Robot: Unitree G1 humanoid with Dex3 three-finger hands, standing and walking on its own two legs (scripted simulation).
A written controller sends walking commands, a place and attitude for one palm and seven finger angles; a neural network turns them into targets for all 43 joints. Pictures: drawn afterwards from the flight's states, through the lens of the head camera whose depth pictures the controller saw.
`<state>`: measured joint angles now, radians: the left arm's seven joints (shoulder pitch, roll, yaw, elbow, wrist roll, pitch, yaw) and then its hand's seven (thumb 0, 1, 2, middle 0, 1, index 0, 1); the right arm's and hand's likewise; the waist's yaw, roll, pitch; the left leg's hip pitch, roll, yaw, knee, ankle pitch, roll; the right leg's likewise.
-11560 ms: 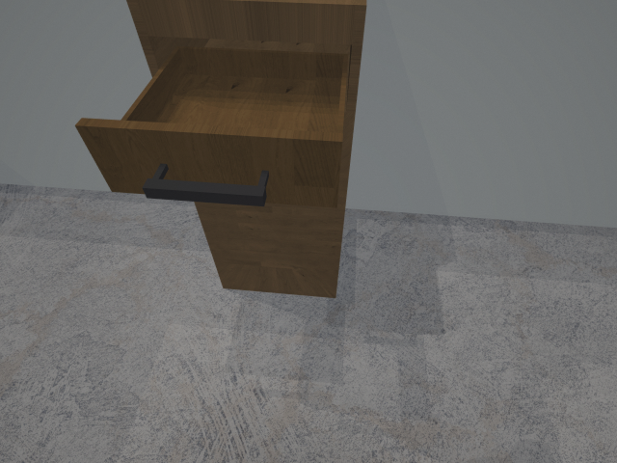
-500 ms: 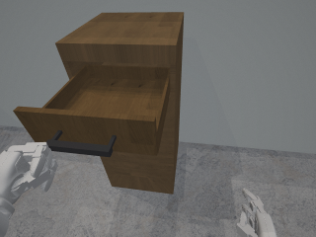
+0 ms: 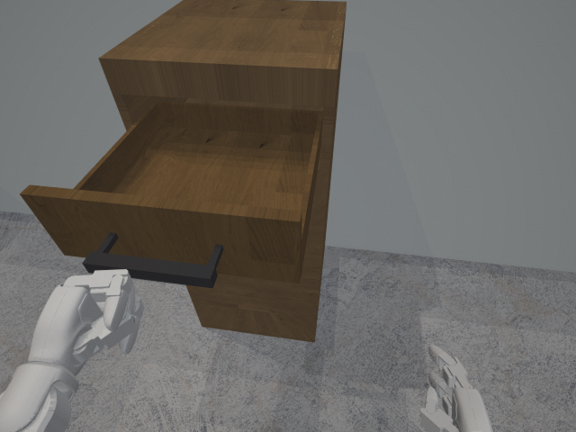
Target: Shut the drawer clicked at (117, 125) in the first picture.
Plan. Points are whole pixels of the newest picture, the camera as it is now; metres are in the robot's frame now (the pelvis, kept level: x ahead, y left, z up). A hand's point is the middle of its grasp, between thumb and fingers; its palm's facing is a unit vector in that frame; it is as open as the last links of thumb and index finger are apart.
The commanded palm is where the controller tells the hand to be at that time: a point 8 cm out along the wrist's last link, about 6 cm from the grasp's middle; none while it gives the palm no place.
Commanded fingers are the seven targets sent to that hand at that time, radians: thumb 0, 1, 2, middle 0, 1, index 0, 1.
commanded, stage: bring the fist close to the handle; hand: left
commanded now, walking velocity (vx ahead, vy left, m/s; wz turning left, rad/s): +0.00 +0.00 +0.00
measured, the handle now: (156, 257) +0.31 +0.22 +0.10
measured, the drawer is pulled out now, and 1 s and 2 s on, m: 0.30 0.29 0.17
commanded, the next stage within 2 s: push the drawer shut in 0.68 s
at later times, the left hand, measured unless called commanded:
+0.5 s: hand (149, 312) +0.23 +0.20 +0.09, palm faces +0.01 -1.00 -0.08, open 3.2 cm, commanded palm +0.20 +0.25 +0.11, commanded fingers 0.00 0.90 0.90 -1.40 -1.60 -1.40 -1.60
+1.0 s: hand (151, 308) +0.23 +0.20 +0.10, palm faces +0.02 -1.00 -0.07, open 3.1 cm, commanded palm +0.22 +0.25 +0.11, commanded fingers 0.00 0.90 0.90 -1.40 -1.60 -1.40 -1.60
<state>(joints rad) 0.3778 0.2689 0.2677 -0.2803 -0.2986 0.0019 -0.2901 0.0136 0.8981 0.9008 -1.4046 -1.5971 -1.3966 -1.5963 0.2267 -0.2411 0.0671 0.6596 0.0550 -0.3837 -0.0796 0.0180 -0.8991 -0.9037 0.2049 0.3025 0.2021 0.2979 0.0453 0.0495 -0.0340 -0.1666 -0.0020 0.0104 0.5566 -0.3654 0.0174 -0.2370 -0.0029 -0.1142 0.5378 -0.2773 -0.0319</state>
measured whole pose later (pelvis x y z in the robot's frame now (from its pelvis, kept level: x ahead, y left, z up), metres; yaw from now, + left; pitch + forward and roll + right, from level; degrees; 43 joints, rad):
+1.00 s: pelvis -0.02 -0.01 -0.01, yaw +1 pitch +1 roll +0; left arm 0.14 0.28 0.25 0.04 -0.30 -0.13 -0.32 0.00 0.84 0.92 -1.40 -1.60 -1.40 -1.60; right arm 0.22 -0.27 0.05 0.67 0.06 -0.31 -0.10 0.02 -0.90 -0.90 0.20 0.30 0.20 0.30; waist 0.03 0.06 -0.02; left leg -0.28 0.00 -0.01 0.63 -0.37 0.00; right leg -0.34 -0.01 -0.13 0.61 -0.29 -0.05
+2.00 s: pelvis -0.02 -0.01 -0.01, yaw -1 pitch +4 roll +0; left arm -0.39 0.35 0.26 0.61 -0.24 -0.18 -0.30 0.02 0.88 0.96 -1.40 -1.60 -1.40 -1.60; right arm 0.27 -0.27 0.06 0.67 0.06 -0.19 -0.08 0.02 -0.90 -0.90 0.20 0.30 0.20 0.30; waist -0.02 0.03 -0.02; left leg -0.33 0.00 0.02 0.61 -0.35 0.01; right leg -0.41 -0.01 -0.10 0.61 -0.27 -0.05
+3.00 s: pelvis -0.01 +0.00 -0.01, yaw -2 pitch +12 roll -1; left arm -0.86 0.47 0.34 1.13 -0.14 -0.30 -0.28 0.03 0.91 0.98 -1.40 -1.60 -1.39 -1.60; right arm 0.40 -0.28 0.04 0.70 0.03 -0.06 -0.04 0.01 -0.90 -0.90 0.20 0.30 0.20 0.30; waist -0.11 0.02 -0.05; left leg -0.52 0.01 0.04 0.70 -0.39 0.03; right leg -0.59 0.00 -0.09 0.65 -0.27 -0.03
